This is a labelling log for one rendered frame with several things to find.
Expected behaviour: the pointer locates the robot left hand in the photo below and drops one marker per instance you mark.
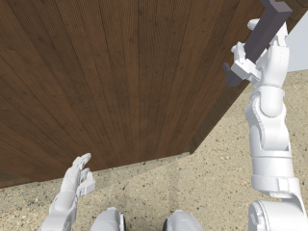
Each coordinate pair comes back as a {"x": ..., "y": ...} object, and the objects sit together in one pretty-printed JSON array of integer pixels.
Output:
[{"x": 74, "y": 178}]

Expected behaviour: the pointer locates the robot thigh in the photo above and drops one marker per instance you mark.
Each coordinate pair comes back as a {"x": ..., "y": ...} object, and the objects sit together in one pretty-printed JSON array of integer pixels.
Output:
[
  {"x": 183, "y": 221},
  {"x": 110, "y": 220}
]

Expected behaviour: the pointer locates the left robot thigh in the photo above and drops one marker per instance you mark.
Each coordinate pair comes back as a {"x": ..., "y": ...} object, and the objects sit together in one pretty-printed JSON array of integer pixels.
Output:
[{"x": 110, "y": 220}]

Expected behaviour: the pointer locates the handle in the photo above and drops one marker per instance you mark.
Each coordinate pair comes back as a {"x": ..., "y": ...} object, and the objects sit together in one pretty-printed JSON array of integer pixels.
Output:
[{"x": 273, "y": 18}]

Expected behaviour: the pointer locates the right robot thigh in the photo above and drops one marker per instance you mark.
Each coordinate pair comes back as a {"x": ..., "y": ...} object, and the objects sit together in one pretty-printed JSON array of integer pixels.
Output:
[{"x": 183, "y": 221}]

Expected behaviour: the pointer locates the robot left forearm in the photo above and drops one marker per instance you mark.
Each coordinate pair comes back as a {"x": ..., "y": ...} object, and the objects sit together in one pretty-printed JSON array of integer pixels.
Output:
[{"x": 62, "y": 212}]

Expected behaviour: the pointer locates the wardrobe door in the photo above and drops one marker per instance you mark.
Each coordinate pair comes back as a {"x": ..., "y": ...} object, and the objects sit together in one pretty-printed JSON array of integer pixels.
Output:
[
  {"x": 128, "y": 81},
  {"x": 8, "y": 176}
]

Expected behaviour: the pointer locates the robot right hand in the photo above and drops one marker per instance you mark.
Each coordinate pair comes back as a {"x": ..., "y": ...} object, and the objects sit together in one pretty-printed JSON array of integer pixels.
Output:
[{"x": 273, "y": 63}]

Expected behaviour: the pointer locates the robot right upper arm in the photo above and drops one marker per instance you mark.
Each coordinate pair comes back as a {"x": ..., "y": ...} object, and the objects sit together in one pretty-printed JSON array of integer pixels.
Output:
[{"x": 270, "y": 215}]

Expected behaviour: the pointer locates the robot right forearm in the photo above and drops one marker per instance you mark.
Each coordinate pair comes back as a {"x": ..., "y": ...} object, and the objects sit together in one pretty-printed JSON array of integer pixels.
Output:
[{"x": 270, "y": 148}]

